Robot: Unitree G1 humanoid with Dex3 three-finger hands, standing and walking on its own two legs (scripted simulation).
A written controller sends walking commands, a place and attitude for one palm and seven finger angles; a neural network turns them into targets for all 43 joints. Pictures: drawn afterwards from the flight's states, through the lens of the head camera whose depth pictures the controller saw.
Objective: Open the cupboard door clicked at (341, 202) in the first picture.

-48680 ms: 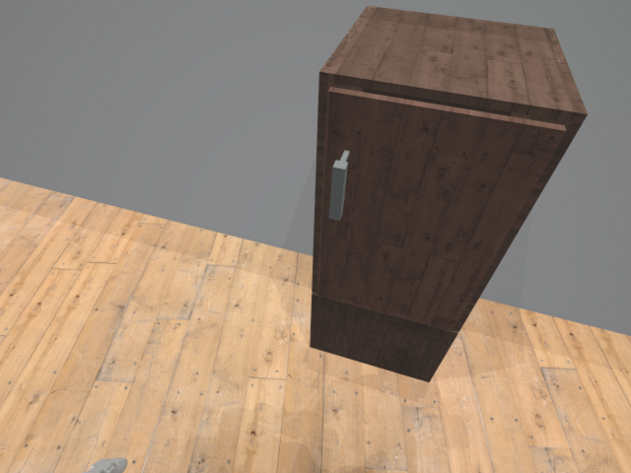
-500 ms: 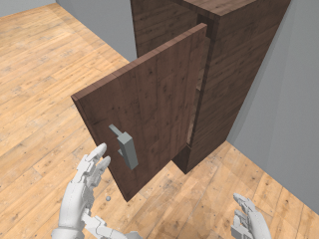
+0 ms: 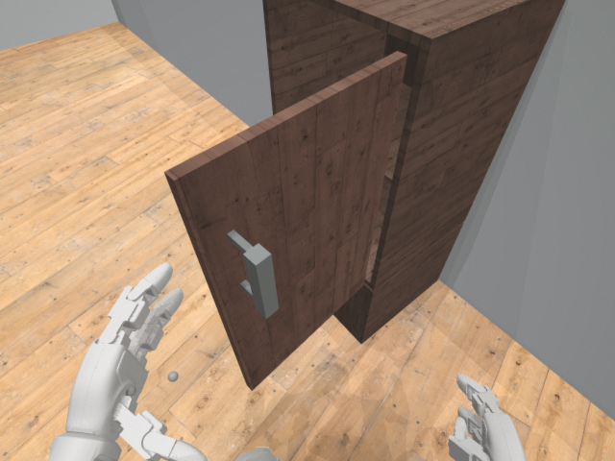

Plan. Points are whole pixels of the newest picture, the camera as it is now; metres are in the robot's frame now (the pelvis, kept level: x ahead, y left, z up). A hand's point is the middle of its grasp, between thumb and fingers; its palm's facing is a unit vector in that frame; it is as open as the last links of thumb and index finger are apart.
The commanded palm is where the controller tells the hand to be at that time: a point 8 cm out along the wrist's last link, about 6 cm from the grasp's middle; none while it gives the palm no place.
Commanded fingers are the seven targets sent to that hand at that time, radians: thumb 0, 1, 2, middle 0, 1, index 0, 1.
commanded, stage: draw the hand back to the body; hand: left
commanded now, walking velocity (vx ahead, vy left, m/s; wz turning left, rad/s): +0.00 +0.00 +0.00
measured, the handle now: (252, 274) +0.33 +0.10 +0.08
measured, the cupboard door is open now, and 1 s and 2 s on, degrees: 96 96 96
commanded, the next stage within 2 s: step back with the hand held close in 1.38 s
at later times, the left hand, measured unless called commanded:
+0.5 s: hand (83, 352) +0.20 +0.22 +0.15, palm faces +0.21 -0.93 -0.29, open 14.9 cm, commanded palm +0.16 +0.27 +0.17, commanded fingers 0.00 0.06 0.54 -0.17 -0.30 -0.17 -0.30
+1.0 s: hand out of the picture +0.23 +0.28 +0.22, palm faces +0.43 -0.81 -0.40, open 9.1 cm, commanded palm +0.18 +0.32 +0.24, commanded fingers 0.00 0.90 0.90 -0.20 -0.30 -0.20 -0.30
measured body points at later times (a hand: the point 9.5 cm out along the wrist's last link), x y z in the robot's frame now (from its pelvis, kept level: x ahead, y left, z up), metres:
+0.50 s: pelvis +0.01 +0.02 +0.04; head +0.00 +0.02 +0.49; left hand +0.18 +0.27 +0.16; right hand +0.20 -0.19 -0.02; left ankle +0.03 +0.12 -0.67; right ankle -0.01 -0.10 -0.67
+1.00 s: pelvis +0.03 +0.02 +0.07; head +0.01 +0.01 +0.52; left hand +0.20 +0.32 +0.24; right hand +0.22 -0.20 -0.01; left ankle +0.03 +0.12 -0.67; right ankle -0.01 -0.10 -0.67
